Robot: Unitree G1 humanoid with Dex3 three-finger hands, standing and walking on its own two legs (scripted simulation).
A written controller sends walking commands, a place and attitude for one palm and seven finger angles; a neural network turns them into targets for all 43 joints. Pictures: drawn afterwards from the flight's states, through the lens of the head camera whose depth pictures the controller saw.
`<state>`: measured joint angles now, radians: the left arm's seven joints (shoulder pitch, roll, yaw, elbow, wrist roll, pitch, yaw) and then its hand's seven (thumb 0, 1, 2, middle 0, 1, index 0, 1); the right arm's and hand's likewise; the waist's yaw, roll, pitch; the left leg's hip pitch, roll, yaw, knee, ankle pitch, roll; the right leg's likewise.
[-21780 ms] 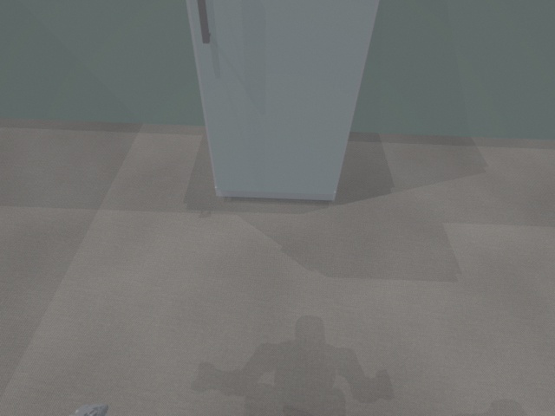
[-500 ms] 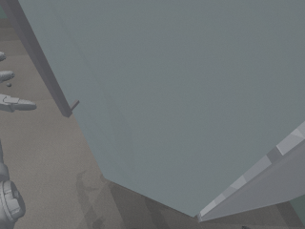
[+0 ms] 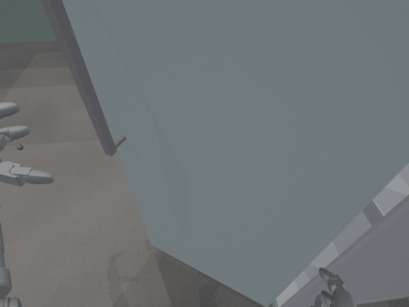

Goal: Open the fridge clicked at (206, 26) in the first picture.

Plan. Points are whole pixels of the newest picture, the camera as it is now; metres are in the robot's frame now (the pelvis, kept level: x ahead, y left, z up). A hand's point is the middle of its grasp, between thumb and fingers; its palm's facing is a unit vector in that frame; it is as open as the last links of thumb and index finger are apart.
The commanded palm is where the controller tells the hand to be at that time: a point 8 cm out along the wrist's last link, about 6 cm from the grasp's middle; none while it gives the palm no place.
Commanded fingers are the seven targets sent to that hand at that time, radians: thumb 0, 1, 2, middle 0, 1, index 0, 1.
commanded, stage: slip the hand off the handle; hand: left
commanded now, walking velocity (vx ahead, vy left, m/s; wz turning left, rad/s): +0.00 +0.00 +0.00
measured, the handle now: (92, 78) +0.45 +0.25 +0.23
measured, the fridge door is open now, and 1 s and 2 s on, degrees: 57 57 57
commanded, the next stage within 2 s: draw the hand back to the body in 0.10 s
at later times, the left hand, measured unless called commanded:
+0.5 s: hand (15, 168) +0.27 +0.33 +0.17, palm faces +0.09 -0.99 -0.08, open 14.7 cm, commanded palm +0.22 +0.37 +0.17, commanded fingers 0.00 -0.55 0.20 -0.25 -1.15 -0.25 -1.15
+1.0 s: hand (7, 199) +0.22 +0.31 +0.17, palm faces +0.50 -0.80 -0.34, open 12.9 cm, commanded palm +0.17 +0.33 +0.18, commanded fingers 0.00 0.17 0.55 -0.22 -0.73 -0.22 -0.73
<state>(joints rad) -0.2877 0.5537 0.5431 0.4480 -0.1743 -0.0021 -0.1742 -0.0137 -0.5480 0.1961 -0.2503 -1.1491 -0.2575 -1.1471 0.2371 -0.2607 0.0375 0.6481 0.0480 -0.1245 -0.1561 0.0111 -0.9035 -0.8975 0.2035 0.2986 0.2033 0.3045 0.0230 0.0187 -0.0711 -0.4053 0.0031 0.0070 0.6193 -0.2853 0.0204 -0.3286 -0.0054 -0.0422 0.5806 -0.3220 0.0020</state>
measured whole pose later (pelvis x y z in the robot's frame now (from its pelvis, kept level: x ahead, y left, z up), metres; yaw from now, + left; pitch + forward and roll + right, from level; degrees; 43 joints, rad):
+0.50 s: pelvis +0.00 -0.01 +0.00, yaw +0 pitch +1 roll -1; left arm -0.11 0.63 0.60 0.39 -0.38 0.06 -0.60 -0.01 -0.55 0.20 -0.25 -1.15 -0.26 -1.15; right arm 0.25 -0.29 0.06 0.62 0.08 -0.21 -0.16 0.01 -0.90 -0.90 0.20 0.30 0.20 0.30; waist 0.00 0.04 -0.07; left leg -0.34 0.01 0.00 0.62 -0.29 0.01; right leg -0.27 0.00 -0.05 0.58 -0.33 -0.01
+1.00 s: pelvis -0.01 +0.01 +0.01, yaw +0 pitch -2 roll -1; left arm 0.26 0.41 0.40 -0.22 -0.08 -0.09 0.10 -0.01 -0.16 0.38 -0.24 -0.92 -0.25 -0.92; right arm 0.24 -0.25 0.02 0.69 0.02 -0.24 -0.11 0.01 -0.90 -0.90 0.20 0.30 0.15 0.28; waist 0.05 0.01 -0.02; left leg -0.27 -0.01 0.01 0.55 -0.26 0.03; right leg -0.19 -0.02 -0.04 0.52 -0.29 0.01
